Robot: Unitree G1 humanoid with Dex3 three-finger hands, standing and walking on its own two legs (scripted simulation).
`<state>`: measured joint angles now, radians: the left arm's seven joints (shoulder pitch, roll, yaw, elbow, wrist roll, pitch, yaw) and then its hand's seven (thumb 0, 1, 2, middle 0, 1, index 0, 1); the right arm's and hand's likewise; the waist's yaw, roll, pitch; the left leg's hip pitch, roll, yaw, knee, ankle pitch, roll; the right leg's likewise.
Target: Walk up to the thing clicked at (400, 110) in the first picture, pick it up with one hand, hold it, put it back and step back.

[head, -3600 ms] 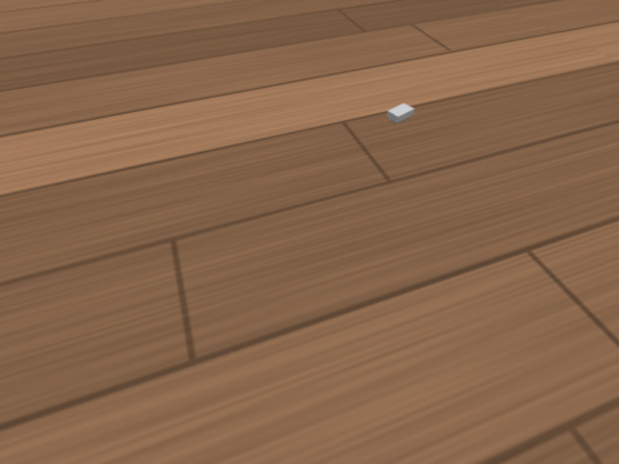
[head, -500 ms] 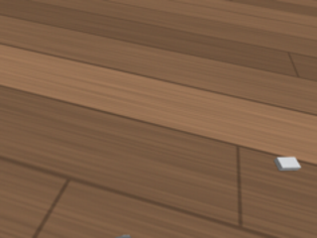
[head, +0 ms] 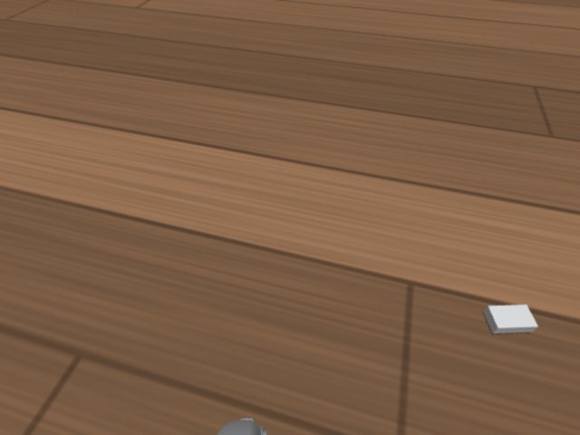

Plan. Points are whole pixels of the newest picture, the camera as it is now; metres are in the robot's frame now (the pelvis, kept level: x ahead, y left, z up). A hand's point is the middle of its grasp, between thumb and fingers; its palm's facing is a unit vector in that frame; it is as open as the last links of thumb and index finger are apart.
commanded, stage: walk up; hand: left
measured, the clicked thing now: (509, 318) +0.70 -0.72 -0.73
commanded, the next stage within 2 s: none
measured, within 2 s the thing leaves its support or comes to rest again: neither
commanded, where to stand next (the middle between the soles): +0.33 -1.00 m, yaw +7 degrees
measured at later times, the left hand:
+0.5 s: hand (264, 410) +0.20 +0.08 -0.15, palm faces -0.07 -0.94 -0.34, open 7.4 cm
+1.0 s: hand (398, 400) +0.24 -0.14 -0.16, palm faces -0.06 -0.95 -0.30, open 7.4 cm
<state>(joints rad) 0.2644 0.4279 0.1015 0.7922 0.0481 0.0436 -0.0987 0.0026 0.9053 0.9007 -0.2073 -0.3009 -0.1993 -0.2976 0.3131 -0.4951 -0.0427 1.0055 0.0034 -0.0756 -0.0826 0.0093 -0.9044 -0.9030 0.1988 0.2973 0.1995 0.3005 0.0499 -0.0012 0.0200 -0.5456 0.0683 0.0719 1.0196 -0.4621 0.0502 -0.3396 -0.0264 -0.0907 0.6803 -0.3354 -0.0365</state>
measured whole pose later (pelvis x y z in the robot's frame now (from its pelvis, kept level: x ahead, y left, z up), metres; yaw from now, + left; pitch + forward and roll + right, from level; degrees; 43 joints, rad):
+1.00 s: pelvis +0.16 -0.41 -0.01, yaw +1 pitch -2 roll +1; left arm 0.25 0.45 0.09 0.77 0.07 0.10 -0.09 0.01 0.91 0.90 -0.21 -0.30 -0.20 -0.30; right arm 0.34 -0.42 -0.02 0.94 -0.01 -0.11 -0.10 0.00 -0.90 -0.90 0.21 0.30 0.21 0.30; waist 0.01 -0.13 0.08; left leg -0.40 0.06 0.12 0.70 -0.27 0.03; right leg -0.56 0.00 0.11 1.16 -0.41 0.00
